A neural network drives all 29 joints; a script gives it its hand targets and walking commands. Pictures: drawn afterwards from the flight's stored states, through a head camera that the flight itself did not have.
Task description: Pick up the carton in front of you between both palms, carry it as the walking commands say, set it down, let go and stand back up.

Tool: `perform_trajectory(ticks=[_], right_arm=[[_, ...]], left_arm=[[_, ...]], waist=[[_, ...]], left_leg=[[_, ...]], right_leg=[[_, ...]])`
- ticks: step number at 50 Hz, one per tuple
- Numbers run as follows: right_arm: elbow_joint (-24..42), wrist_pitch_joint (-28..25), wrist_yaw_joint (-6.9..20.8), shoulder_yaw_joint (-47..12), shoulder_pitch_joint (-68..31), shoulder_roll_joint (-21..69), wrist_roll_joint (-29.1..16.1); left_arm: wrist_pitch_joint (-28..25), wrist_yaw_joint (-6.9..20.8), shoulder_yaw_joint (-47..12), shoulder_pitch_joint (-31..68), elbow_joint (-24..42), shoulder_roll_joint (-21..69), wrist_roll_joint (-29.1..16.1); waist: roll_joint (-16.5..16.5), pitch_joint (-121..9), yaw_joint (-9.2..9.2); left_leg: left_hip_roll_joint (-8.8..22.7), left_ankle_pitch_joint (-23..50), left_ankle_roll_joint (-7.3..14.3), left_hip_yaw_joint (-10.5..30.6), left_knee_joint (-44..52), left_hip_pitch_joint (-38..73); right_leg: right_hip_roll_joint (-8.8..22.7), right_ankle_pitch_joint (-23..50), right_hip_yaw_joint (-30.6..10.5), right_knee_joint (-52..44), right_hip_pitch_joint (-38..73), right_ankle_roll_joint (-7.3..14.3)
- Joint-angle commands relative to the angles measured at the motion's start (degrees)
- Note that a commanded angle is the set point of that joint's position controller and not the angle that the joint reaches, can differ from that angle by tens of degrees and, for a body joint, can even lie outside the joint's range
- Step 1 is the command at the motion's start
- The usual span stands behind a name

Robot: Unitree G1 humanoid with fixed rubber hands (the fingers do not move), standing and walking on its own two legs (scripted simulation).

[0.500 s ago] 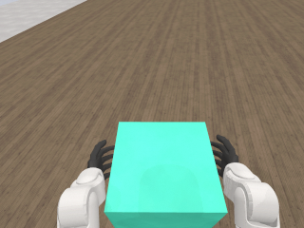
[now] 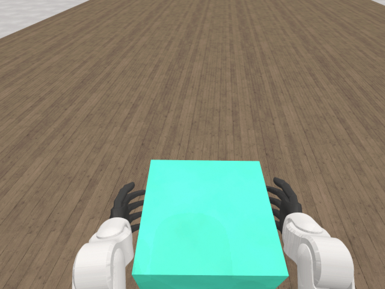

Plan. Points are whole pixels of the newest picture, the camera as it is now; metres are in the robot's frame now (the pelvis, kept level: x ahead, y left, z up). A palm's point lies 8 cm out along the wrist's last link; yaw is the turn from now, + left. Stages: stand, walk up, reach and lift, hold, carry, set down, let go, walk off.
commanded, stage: carry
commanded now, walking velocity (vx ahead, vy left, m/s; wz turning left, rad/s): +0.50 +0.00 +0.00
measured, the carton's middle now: (203, 238) +0.25 +0.00 +0.02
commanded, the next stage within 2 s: none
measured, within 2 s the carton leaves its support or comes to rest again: neither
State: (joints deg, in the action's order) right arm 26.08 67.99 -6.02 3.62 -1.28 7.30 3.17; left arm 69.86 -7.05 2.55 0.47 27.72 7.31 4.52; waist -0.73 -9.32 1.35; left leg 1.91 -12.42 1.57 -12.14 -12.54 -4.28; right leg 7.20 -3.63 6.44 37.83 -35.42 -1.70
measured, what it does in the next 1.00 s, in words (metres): walks ahead: right foot, then left foot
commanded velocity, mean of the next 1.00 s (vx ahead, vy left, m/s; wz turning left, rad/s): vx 0.50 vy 0.00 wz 0.00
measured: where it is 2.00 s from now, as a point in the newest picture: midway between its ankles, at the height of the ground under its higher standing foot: (194, 177)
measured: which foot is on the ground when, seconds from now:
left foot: down 0.00-0.18, up 0.20-0.64, down 0.66-1.00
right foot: up 0.00-0.12, down 0.14-0.68, up 0.70-1.00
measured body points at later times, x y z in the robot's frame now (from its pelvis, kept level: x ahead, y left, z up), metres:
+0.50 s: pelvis +0.32 -0.04 +0.00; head +0.31 -0.06 +0.45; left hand +0.56 +0.12 +0.09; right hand +0.58 -0.18 +0.08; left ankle +0.44 +0.12 -0.70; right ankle +0.25 -0.13 -0.75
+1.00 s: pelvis +0.65 +0.01 +0.00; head +0.65 +0.03 +0.45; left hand +0.91 +0.16 +0.08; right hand +0.91 -0.14 +0.10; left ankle +0.58 +0.09 -0.75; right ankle +0.77 -0.15 -0.70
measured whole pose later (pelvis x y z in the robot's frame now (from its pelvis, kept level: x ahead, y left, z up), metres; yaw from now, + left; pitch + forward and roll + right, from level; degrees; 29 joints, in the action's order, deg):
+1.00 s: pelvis +0.65 +0.01 +0.00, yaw +0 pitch +4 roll -2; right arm 30.2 67.4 -6.0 3.4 -0.3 7.3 2.9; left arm 69.3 -6.8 1.6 0.0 31.4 7.3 4.8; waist -0.6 -5.9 1.0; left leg 2.1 -12.6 2.0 -12.2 -12.3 -4.0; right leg 7.2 -5.4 6.4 42.0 -35.7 -1.5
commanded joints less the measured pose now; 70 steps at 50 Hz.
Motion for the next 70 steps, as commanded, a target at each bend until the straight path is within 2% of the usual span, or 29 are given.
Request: perform_trajectory(ticks=[1,5,7,8,9,10,13,15,20,29,32,33,34,35,36,38,39,43,48,54,57,58,59,60,61,62,64,66,70], right_arm=[[4.5,1.4,9.6,-37.7,-21.3,44.3,-18.0],[4.3,2.9,8.4,-36.4,-20.7,41.7,-16.5],[4.4,3.6,8.0,-36.3,-20.8,41.1,-16.2],[4.6,3.9,7.9,-36.5,-21.5,40.5,-16.4],[6.0,4.4,7.8,-37.2,-22.4,41.1,-16.8],[6.0,4.3,8.2,-38.0,-23.4,42.3,-17.5],[4.1,2.1,9.6,-40.2,-24.3,50.4,-18.3],[3.5,0.6,10.0,-40.9,-23.8,53.2,-17.6],[3.9,-1.3,9.3,-40.9,-20.6,52.6,-15.7],[7.7,2.1,7.9,-39.4,-20.3,43.0,-16.9],[6.8,3.1,8.0,-37.7,-20.0,41.5,-17.1],[6.0,3.4,8.0,-36.8,-19.2,41.4,-16.9],[5.4,3.2,8.2,-36.0,-19.7,41.1,-16.7],[3.8,3.1,8.4,-36.2,-18.4,43.2,-16.9],[5.2,2.8,8.8,-36.6,-19.3,45.0,-17.8],[5.5,1.6,9.9,-38.0,-21.3,50.3,-18.4],[6.1,0.9,10.3,-38.9,-23.1,51.9,-18.8],[6.5,-0.5,11.3,-40.1,-22.1,52.1,-20.0],[8.1,0.0,11.1,-39.7,-20.8,47.5,-19.8],[6.8,2.3,9.5,-37.0,-19.3,42.0,-17.3],[7.1,3.3,8.8,-36.9,-20.3,41.5,-16.9],[7.2,3.5,8.7,-37.0,-20.6,41.4,-16.9],[7.3,3.7,8.7,-37.2,-21.4,41.0,-17.1],[8.3,4.1,8.7,-38.1,-22.3,41.9,-17.7],[7.9,4.0,9.0,-38.8,-22.9,43.2,-18.3],[6.9,3.3,9.4,-40.1,-23.0,46.3,-18.5],[5.9,1.6,10.2,-40.8,-23.3,51.7,-18.7],[4.8,-0.1,10.5,-41.5,-22.3,54.5,-17.8],[4.4,-2.3,9.7,-41.9,-18.1,55.4,-15.8]], left_arm=[[-0.4,8.4,-37.8,24.0,5.1,45.3,-17.8],[1.2,8.4,-37.1,24.9,5.7,41.9,-18.9],[1.7,8.5,-35.9,23.4,4.2,41.4,-18.9],[1.8,8.6,-35.3,22.4,3.6,41.4,-18.7],[1.6,8.7,-34.5,22.9,2.4,41.1,-18.4],[1.3,9.1,-34.8,22.1,2.0,43.3,-18.8],[-0.7,10.7,-37.0,25.0,3.3,50.6,-19.8],[-2.1,11.5,-38.2,26.2,3.5,52.6,-20.3],[-3.5,12.3,-39.1,23.7,4.9,50.8,-20.6],[-0.3,9.5,-36.4,21.4,6.9,41.5,-18.5],[0.9,9.0,-36.6,22.7,7.5,40.3,-18.8],[1.3,8.8,-36.6,23.5,7.7,39.8,-18.9],[1.9,8.8,-37.3,24.7,9.1,40.3,-19.4],[2.0,9.2,-37.8,24.7,8.7,41.1,-19.7],[1.5,9.5,-38.6,25.7,8.0,43.6,-20.1],[0.2,10.4,-39.7,26.2,7.0,48.9,-20.2],[-0.5,10.7,-40.0,26.6,6.4,51.1,-20.2],[-2.6,10.2,-40.4,23.4,5.3,53.2,-18.2],[-2.2,8.9,-40.1,23.1,7.8,49.4,-17.8],[0.7,8.6,-38.8,23.6,8.3,43.5,-18.8],[1.5,8.8,-37.7,23.5,7.2,42.6,-19.3],[1.6,8.9,-37.0,22.7,6.1,42.7,-19.2],[1.6,9.0,-36.4,22.6,5.9,43.0,-19.1],[1.3,9.2,-35.6,22.8,4.4,42.5,-18.8],[1.0,9.6,-36.0,21.8,3.6,44.6,-19.3],[0.5,10.2,-36.7,22.8,4.9,47.1,-20.1],[-1.2,11.1,-38.0,24.2,5.0,52.0,-20.2],[-2.6,11.8,-38.9,24.8,4.9,54.0,-20.7],[-4.2,13.0,-39.3,21.8,5.6,53.3,-20.8]], waist=[[8.4,-0.9,-0.62],[9.9,0.7,-0.42],[6.5,-3.9,-1.72],[0.8,-7.8,-3.0],[-15.5,-13.2,-3.09],[-17.9,-11.5,-2.79],[-3.2,-10.9,-1.98],[-4.7,-10.2,-1.97],[-6.2,-6.0,-1.93],[-8.3,2.7,-2.4],[-6.7,-2.3,-1.16],[-2.6,-7.1,-0.01],[11.5,-13.6,0.44],[20.9,-14.3,0.04],[15.5,-13.0,-0.3],[5.0,-12.1,-0.45],[4.3,-11.4,-0.76],[8.1,-9.2,-0.7],[8.2,-3.7,-0.68],[9.6,3.2,-0.51],[10.1,0.5,-1.22],[7.6,-2.8,-2.24],[3.0,-7.3,-3.43],[-14.0,-12.9,-3.09],[-18.3,-11.3,-2.78],[-13.2,-11.7,-2.81],[-2.9,-10.7,-2.07],[-4.1,-10.8,-1.97],[-7.3,-9.7,-1.66]], left_leg=[[12.6,7.3,4.6,6.3,5.9,4.9],[12.5,16.1,3.2,3.7,-0.2,6.6],[9.4,25.2,0.8,-1.2,-16.7,1.4],[7.8,17.6,-1.0,-1.3,-30.3,-7.8],[0.7,3.4,-4.3,0.4,-48.3,-23.7],[-1.8,-14.5,-3.7,6.8,-57.1,-34.1],[6.5,-6.9,-0.6,12.7,-57.7,-34.3],[6.4,-1.6,-1.3,10.8,-51.3,-30.6],[6.0,5.4,-3.4,7.0,-36.2,-34.4],[3.0,11.5,-1.4,0.8,-16.8,-29.9],[-1.7,6.9,-0.1,-4.6,-13.0,-11.1],[-0.1,3.4,0.0,-1.6,-13.4,1.8],[15.4,-6.2,6.8,24.0,-9.0,16.5],[22.6,-0.8,11.6,42.4,0.1,21.3],[22.7,8.0,11.2,37.1,-1.1,19.7],[19.7,15.6,7.8,26.1,-2.8,11.7],[18.5,13.9,5.5,21.9,-1.4,8.0],[15.6,5.6,4.8,14.1,3.9,4.9],[12.9,10.5,5.4,8.4,5.4,7.2],[12.6,18.6,4.0,3.9,4.3,8.9],[11.7,32.6,1.8,0.1,-6.5,8.3],[9.4,35.2,0.3,-2.6,-17.4,5.1],[7.7,26.3,-0.9,-1.8,-30.3,-3.8],[1.0,10.8,-4.1,0.5,-49.1,-19.9],[-2.9,-13.1,-3.8,6.7,-59.4,-30.1],[1.2,-13.2,-1.7,11.8,-64.9,-32.4],[5.7,-7.0,-0.3,13.0,-59.6,-31.0],[5.4,-3.5,-1.1,10.6,-51.7,-26.8],[2.8,-0.6,-3.2,6.2,-37.9,-27.5]], right_leg=[[-1.2,3.2,2.5,-5.9,-0.2,0.5],[-2.9,0.2,5.7,-10.3,7.3,2.4],[-7.1,-4.8,9.7,-12.5,23.9,2.7],[0.0,-10.7,-0.5,-14.7,35.4,3.6],[14.9,-17.5,-28.2,-21.4,47.4,11.0],[17.1,-8.5,-36.7,-26.6,49.4,14.1],[13.7,-0.3,-19.7,-24.0,39.6,10.1],[11.3,-4.1,-12.7,-27.0,35.0,7.7],[9.1,-5.8,-6.0,-31.4,36.2,8.9],[7.2,11.7,1.6,-28.0,40.3,7.3],[5.0,25.3,7.3,-11.8,36.7,4.5],[2.7,19.6,7.9,0.3,29.9,3.2],[-2.1,6.0,6.8,18.8,13.0,0.1],[-8.9,-22.3,1.5,30.9,0.3,-0.4],[-5.3,-24.0,-5.4,37.9,-2.8,1.1],[-0.2,-17.7,-6.9,34.6,-1.9,2.8],[1.2,-14.7,-7.1,29.8,0.2,2.7],[0.3,-8.1,-2.7,19.2,0.4,1.3],[-0.3,-0.7,0.9,3.6,-3.2,-0.2],[-2.2,3.8,4.3,-8.0,1.2,2.2],[-5.6,-0.5,8.0,-10.1,14.0,3.5],[-8.4,-3.3,10.4,-12.1,24.1,3.3],[-3.2,-8.1,3.4,-12.4,36.4,3.5],[13.3,-18.1,-26.3,-19.6,47.7,10.9],[17.1,-7.3,-37.6,-27.5,49.6,14.7],[16.5,1.1,-29.9,-24.6,48.2,14.1],[13.4,12.6,-18.2,-22.4,40.7,10.7],[10.8,18.1,-9.9,-23.3,37.0,8.0],[8.3,28.2,-2.1,-23.0,38.1,8.3]])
